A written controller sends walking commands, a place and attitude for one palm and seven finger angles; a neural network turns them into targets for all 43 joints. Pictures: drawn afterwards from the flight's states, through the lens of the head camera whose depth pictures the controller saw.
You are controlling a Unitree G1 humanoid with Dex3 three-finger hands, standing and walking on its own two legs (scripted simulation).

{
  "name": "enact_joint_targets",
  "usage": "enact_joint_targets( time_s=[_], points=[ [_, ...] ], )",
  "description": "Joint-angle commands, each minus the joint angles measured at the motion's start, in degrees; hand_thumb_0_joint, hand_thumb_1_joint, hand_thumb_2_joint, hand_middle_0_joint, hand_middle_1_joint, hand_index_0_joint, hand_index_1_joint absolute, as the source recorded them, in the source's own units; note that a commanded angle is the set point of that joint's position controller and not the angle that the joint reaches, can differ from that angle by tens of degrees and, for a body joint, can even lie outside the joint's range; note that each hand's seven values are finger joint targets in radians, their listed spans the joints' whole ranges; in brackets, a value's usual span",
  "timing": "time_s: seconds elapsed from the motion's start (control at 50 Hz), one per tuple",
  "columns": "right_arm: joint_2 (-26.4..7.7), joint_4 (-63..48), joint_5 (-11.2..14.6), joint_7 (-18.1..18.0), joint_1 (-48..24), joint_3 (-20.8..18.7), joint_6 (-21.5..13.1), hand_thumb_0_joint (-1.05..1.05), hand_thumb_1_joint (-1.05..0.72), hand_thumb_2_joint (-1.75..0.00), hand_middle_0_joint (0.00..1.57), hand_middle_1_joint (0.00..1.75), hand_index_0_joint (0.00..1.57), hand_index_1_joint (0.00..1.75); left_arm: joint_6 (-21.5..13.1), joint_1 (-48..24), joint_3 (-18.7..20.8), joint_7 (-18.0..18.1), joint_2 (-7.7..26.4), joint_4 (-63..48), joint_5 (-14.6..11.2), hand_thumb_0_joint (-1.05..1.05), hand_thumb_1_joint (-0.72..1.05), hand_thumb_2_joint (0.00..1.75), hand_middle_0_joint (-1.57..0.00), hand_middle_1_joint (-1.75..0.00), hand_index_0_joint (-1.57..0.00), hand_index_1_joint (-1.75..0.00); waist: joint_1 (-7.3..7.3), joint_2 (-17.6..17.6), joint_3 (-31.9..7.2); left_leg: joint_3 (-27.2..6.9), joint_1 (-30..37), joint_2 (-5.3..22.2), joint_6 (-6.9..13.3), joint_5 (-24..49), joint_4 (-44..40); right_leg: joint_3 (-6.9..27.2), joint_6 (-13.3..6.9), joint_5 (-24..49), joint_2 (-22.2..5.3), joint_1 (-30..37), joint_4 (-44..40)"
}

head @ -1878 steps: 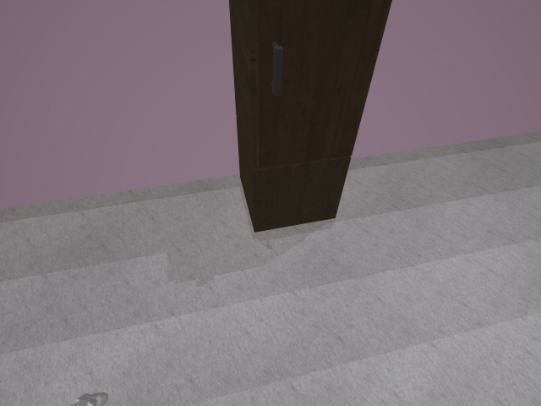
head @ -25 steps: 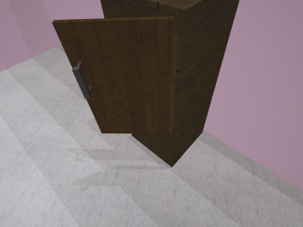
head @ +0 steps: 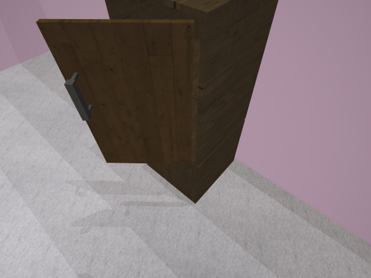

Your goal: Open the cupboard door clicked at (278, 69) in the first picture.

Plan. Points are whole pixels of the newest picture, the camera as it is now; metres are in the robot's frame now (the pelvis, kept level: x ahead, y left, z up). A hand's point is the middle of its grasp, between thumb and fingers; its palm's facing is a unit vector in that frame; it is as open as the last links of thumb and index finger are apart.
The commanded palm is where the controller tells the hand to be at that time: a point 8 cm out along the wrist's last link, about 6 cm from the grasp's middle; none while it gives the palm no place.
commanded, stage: come to a stop and stand still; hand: left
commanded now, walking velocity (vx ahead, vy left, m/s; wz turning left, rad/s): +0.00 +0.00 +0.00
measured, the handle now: (81, 97) +0.57 +0.34 +0.05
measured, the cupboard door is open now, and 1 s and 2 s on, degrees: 40 40 40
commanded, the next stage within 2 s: look again from close up in 0.26 s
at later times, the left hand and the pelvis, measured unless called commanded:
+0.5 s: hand out of the picture +0.01 +0.16 -0.17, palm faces +0.04 -0.98 -0.20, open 7.4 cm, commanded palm none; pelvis +0.01 -0.01 +0.00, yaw +1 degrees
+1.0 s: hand out of the picture +0.01 +0.16 -0.17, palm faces +0.06 -0.98 -0.20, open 7.4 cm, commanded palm none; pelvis +0.01 -0.02 +0.00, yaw +1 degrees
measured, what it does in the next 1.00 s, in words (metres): stands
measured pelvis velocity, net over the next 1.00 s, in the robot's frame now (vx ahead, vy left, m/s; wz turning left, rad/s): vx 0.01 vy -0.02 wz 0.02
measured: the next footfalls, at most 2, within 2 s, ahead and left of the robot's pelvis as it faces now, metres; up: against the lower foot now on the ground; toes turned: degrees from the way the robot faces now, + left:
none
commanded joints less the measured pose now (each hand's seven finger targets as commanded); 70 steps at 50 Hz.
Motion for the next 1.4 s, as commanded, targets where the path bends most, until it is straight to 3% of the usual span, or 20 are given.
enact_joint_targets(
  time_s=[0.0, 0.12, 0.44, 0.52, 0.96, 1.06, 1.1, 1.16, 1.22, 1.24, 1.26, 1.28, 1.3, 1.32, 1.34, 1.38],
  points=[
    [-5.2, -1.7, 0.0, -0.2, 2.6, -0.9, -0.9, 0.0, -0.9, -0.9, 0.2, 0.3, 0.2, 0.3, -0.7, 3.0, 1.5, 0.6, 7.2, -1.3, 0.1, 0.0, 0.9, 0.9, -0.2, -0.3, -0.2, -0.3, 0.31, -0.3, -1.3, -1.8, 1.1, 2.9, 3.1, 12.5, -2.5, 4.7, -1.1, 19.5, -6.1, 0.4, -5.9],
    [-4.4, -1.0, 0.1, -0.4, 2.7, -0.9, -0.8, 0.0, -0.9, -0.9, 0.2, 0.3, 0.2, 0.3, -0.8, 4.0, 1.5, 0.7, 6.4, -0.8, 0.2, 0.0, 0.9, 0.9, -0.2, -0.3, -0.2, -0.3, 0.3, -2.1, -1.0, -1.8, 2.0, 3.2, 3.0, 13.6, -2.4, 4.2, -0.9, 22.0, -5.7, 0.7, -6.3],
    [-4.2, -0.2, 0.0, -0.7, 2.5, -0.8, -0.7, 0.0, -0.9, -0.9, 0.2, 0.3, 0.2, 0.3, -0.8, 5.3, 1.6, 0.8, 5.4, 0.1, 0.1, 0.0, 0.9, 0.9, -0.2, -0.3, -0.2, -0.3, 0.36, 0.4, 0.0, -1.6, 2.6, 3.5, 2.8, 14.5, -3.0, 4.0, -1.1, 22.5, -5.4, 0.7, -7.1],
    [-3.8, 0.0, 0.1, -0.8, 2.5, -0.7, -0.7, 0.0, -0.9, -0.9, 0.2, 0.3, 0.2, 0.3, -0.8, 5.8, 1.7, 0.8, 5.2, 0.4, 0.1, 0.0, 0.9, 0.9, -0.2, -0.3, -0.2, -0.3, 0.47, -1.0, -0.4, -1.6, 2.8, 3.5, 2.8, 14.6, -2.9, 3.7, -1.0, 23.4, -5.4, 1.3, -7.2],
    [-3.2, 0.9, -0.1, -0.9, 3.7, -0.6, -0.7, 0.0, -0.9, -0.9, 0.2, 0.3, 0.2, 0.3, -0.9, 6.3, 1.8, 0.8, 4.7, 0.5, 0.0, 0.0, 0.9, 0.9, -0.2, -0.3, -0.2, -0.3, 0.56, 0.4, 0.4, -2.0, 2.1, 3.4, 2.6, 14.3, -3.7, 3.3, -1.2, 22.0, -5.5, 1.6, -8.1],
    [-3.3, -0.4, 0.0, -0.6, 3.5, -1.1, 0.0, 0.0, -0.9, -0.9, 0.2, 0.3, 0.2, 0.3, -0.8, 7.2, 2.9, 1.1, 6.4, 0.0, 0.2, 0.0, 0.9, 0.9, -0.2, -0.3, -0.2, -0.3, 1.44, -0.7, 0.2, -0.4, -1.5, 1.9, 2.0, 10.2, -0.7, 6.2, -2.7, 23.9, -8.7, 3.7, -7.3],
    [-3.4, -1.3, 0.0, -0.4, 3.0, -1.4, 0.3, 0.0, -0.9, -0.9, 0.2, 0.3, 0.2, 0.3, -0.5, 7.7, 3.6, 1.2, 7.6, -0.2, 0.2, 0.0, 0.9, 0.9, -0.2, -0.3, -0.2, -0.3, 1.82, -3.2, -0.4, 0.5, -3.6, 0.8, 1.6, 6.8, 1.8, 8.8, -4.1, 23.6, -11.3, 4.7, -8.0],
    [-3.0, -2.8, 0.0, -0.2, 2.4, -1.8, 1.0, 0.0, -0.9, -0.9, 0.2, 0.3, 0.2, 0.3, -0.1, 7.4, 4.5, 1.5, 8.6, -0.9, 0.5, 0.0, 0.9, 0.9, -0.2, -0.3, -0.2, -0.3, 2.0, -7.4, 2.6, 1.1, -7.1, 0.1, 1.5, -0.8, 5.7, 12.7, -6.6, 21.2, -15.5, 2.6, -10.2],
    [-2.8, -3.5, -0.1, 0.1, 3.1, -2.3, 1.2, 0.0, -0.9, -0.9, 0.2, 0.3, 0.2, 0.3, 0.5, 6.1, 5.1, 1.7, 8.6, -2.0, 0.8, 0.0, 0.9, 0.9, -0.2, -0.3, -0.2, -0.3, 1.34, -7.4, 4.3, 1.3, -5.1, 0.3, 1.7, -1.1, 3.8, 11.7, -7.0, 17.1, -16.4, -1.9, -9.0],
    [-2.9, -3.4, -0.1, 0.2, 4.7, -2.3, 1.1, 0.0, -0.9, -0.9, 0.2, 0.3, 0.2, 0.3, 0.7, 5.2, 5.2, 1.6, 8.2, -2.7, 0.8, 0.0, 0.9, 0.9, -0.2, -0.3, -0.2, -0.3, 0.55, -7.1, 4.0, 1.3, -2.5, 0.3, 2.0, 1.4, 1.7, 9.8, -6.0, 14.4, -15.0, -4.3, -7.5],
    [-3.6, -3.1, -0.3, 0.3, 6.5, -2.5, 0.9, 0.0, -0.9, -0.9, 0.2, 0.3, 0.2, 0.3, 0.9, 4.5, 5.2, 1.5, 7.4, -3.4, 0.8, 0.0, 0.9, 0.9, -0.2, -0.3, -0.2, -0.3, -0.07, -4.4, 3.2, 0.5, 0.4, 1.3, 2.5, 5.5, 0.1, 7.2, -5.0, 11.0, -12.6, -6.5, -4.8],
    [-4.9, -3.1, -0.5, 0.3, 7.6, -2.8, 0.6, 0.0, -0.9, -0.9, 0.2, 0.3, 0.2, 0.3, 1.1, 3.7, 5.1, 1.3, 6.0, -4.1, 0.8, 0.0, 0.9, 0.9, -0.2, -0.3, -0.2, -0.3, -0.33, 2.2, 2.5, -2.7, 2.0, 3.9, 4.0, 11.2, -1.8, 2.9, -3.2, 7.1, -8.5, -7.8, 0.2],
    [-6.9, -3.2, -0.8, 0.2, 8.5, -3.1, 0.6, 0.0, -0.9, -0.9, 0.2, 0.3, 0.2, 0.3, 1.5, 2.7, 4.8, 1.2, 4.3, -4.9, 0.9, 0.0, 0.9, 0.9, -0.2, -0.3, -0.2, -0.3, -0.6, 9.2, 2.7, -8.3, 2.2, 8.3, 7.3, 13.9, -5.1, -2.9, -1.2, -2.4, -4.0, -10.6, 6.8],
    [-7.8, -3.2, -0.9, 0.0, 10.0, -3.3, 0.8, 0.0, -0.9, -0.9, 0.2, 0.3, 0.2, 0.3, 1.7, 1.4, 4.4, 1.2, 2.5, -5.8, 1.1, 0.0, 0.9, 0.9, -0.2, -0.3, -0.2, -0.3, -1.28, 14.0, 3.1, -12.9, 2.5, 11.9, 11.2, 14.1, -9.3, -4.7, -0.3, -12.8, -1.6, -14.4, 15.2],
    [-7.5, -3.8, -0.8, -0.1, 10.1, -3.2, 0.7, 0.0, -0.9, -0.9, 0.2, 0.3, 0.2, 0.3, 2.0, 0.7, 4.1, 1.2, 2.3, -6.4, 1.1, 0.0, 0.9, 0.9, -0.2, -0.3, -0.2, -0.3, -1.52, 13.6, 3.1, -15.1, 2.6, 13.3, 14.2, 13.7, -11.2, -3.1, -0.5, -16.3, -1.9, -17.4, 23.2],
    [-6.6, -5.5, -0.9, -0.2, 7.3, -2.9, 0.5, 0.0, -0.9, -0.9, 0.2, 0.3, 0.2, 0.3, 1.7, 1.0, 4.1, 0.8, 1.9, -6.5, 0.9, 0.0, 0.9, 0.9, -0.2, -0.3, -0.2, -0.3, -0.4, 10.2, 1.5, -13.6, 2.3, 12.6, 15.6, 15.3, -10.1, -1.9, -1.3, -14.4, -3.7, -18.4, 28.2]
  ],
)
